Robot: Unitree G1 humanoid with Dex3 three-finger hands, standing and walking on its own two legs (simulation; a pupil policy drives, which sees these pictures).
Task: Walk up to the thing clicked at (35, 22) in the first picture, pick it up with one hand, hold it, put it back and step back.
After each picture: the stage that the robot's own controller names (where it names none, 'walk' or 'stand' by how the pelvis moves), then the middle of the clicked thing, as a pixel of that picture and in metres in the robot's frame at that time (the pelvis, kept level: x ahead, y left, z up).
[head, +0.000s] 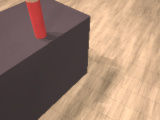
stand; (36, 17) +0.82 +0.26 +0.01
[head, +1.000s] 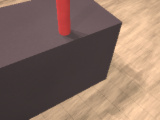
rise first; (63, 13) +0.79 +0.16 +0.02
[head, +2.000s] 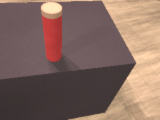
sink last; (53, 35) +0.53 +0.16 +0.05
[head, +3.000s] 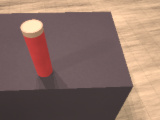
stand; (39, 52) +0.48 +0.20 +0.03
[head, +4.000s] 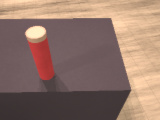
stand; (42, 56) +0.49 +0.19 +0.01
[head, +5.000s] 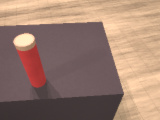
stand; (32, 63) +0.47 +0.22 +0.01
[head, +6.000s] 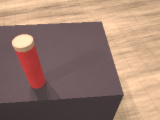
stand; (31, 64) +0.46 +0.23 +0.01
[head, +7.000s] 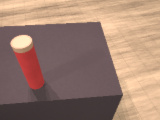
rise first; (30, 65) +0.45 +0.23 +0.01
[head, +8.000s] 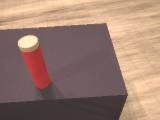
rise first; (36, 64) +0.46 +0.23 +0.01
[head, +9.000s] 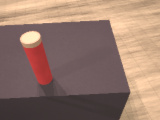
go down; (38, 60) +0.47 +0.22 +0.01
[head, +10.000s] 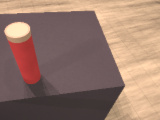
go down; (26, 57) +0.45 +0.20 +0.04
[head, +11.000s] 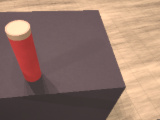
approach; (26, 55) +0.46 +0.20 +0.04
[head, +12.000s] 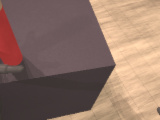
close; (1, 35) +0.48 +0.23 +0.08
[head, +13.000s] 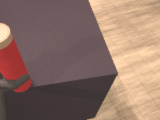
lift; (10, 63) +0.39 +0.21 +0.08
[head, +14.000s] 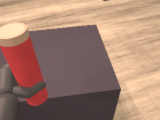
lift; (26, 69) +0.32 +0.17 +0.17
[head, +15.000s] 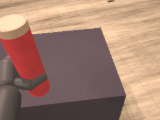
hold; (28, 62) +0.33 +0.16 +0.19
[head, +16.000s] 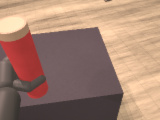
hold; (26, 63) +0.32 +0.16 +0.19
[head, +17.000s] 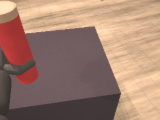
crouch; (16, 48) +0.38 +0.19 +0.20
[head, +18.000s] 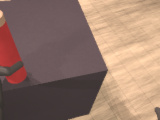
lower; (5, 51) +0.44 +0.21 +0.07
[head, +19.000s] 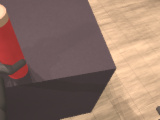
lower; (7, 48) +0.44 +0.20 +0.08
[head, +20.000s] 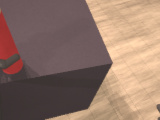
lower; (0, 42) +0.45 +0.21 +0.09
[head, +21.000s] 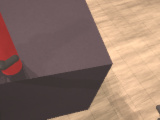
lower; out of the picture +0.45 +0.22 +0.09
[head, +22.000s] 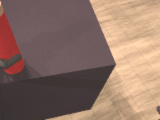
rest; (2, 42) +0.45 +0.21 +0.09
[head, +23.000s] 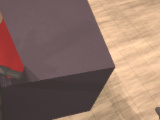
withdraw; (1, 47) +0.44 +0.21 +0.09
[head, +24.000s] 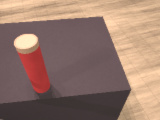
sink last; (35, 67) +0.42 +0.20 +0.05
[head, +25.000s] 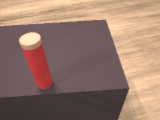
stand; (38, 63) +0.45 +0.21 +0.04
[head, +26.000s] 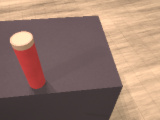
stand; (30, 63) +0.44 +0.22 +0.03
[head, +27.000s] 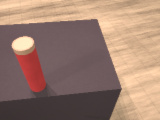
stand; (31, 67) +0.44 +0.21 +0.01
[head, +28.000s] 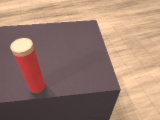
stand; (30, 68) +0.43 +0.22 +0.01
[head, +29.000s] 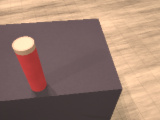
stand; (32, 67) +0.43 +0.22 +0.01
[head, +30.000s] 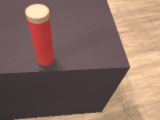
walk; (42, 39) +0.50 +0.16 +0.04
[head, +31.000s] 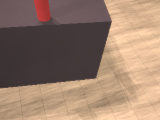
walk; out of the picture +0.79 +0.22 +0.03
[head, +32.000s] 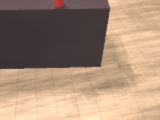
stand; out of the picture +1.11 +0.21 +0.03
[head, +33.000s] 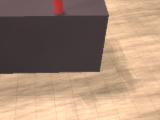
stand; out of the picture +1.10 +0.19 +0.01
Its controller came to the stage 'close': yes
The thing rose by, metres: 0.21
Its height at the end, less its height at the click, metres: +0.00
